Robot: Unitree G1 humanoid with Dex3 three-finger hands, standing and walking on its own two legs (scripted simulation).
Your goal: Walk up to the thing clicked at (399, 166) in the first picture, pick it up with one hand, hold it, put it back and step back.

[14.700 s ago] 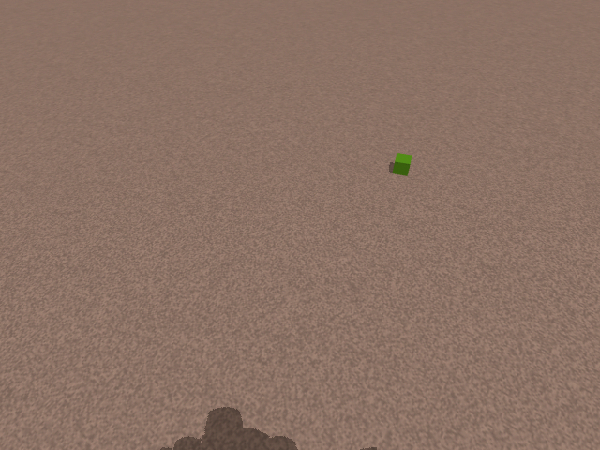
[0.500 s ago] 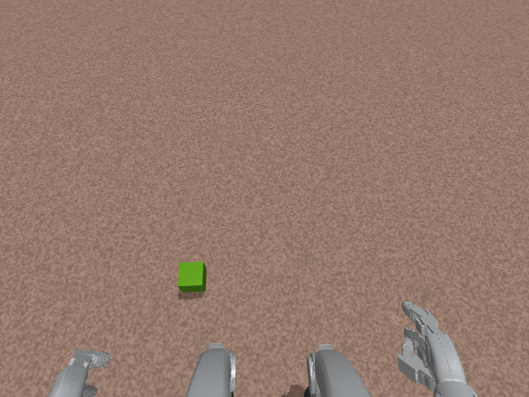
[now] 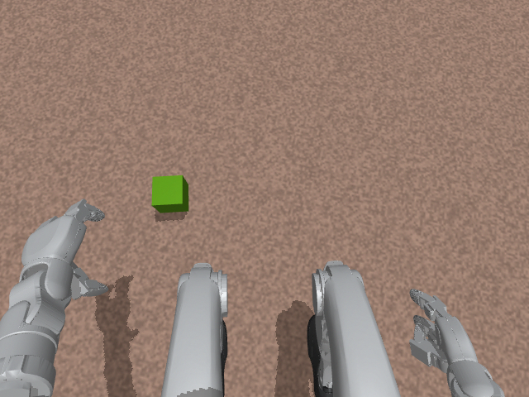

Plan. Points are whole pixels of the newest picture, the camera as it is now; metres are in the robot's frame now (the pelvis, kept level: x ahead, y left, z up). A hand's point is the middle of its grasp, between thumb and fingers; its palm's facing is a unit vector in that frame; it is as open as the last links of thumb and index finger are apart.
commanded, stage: rise first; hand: left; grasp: from above
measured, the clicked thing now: (171, 194) +0.52 +0.26 -0.43
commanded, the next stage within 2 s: none
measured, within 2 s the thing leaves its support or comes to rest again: neither
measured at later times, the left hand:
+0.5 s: hand (112, 221) +0.41 +0.32 -0.24, palm faces -0.47 -0.07 -0.88, open 12.7 cm
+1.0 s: hand (125, 205) +0.45 +0.32 -0.29, palm faces -0.46 -0.02 -0.89, open 12.5 cm
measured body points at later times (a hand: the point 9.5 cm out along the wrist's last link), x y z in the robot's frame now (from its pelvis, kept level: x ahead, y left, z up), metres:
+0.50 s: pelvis -0.03 +0.01 -0.10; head +0.19 +0.06 +0.29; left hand +0.43 +0.32 -0.19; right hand +0.03 -0.28 -0.21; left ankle +0.07 +0.14 -0.44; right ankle +0.07 -0.14 -0.44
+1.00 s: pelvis -0.02 +0.02 -0.13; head +0.23 +0.09 +0.25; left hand +0.47 +0.32 -0.24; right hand +0.04 -0.26 -0.23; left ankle +0.07 +0.14 -0.44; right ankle +0.07 -0.14 -0.44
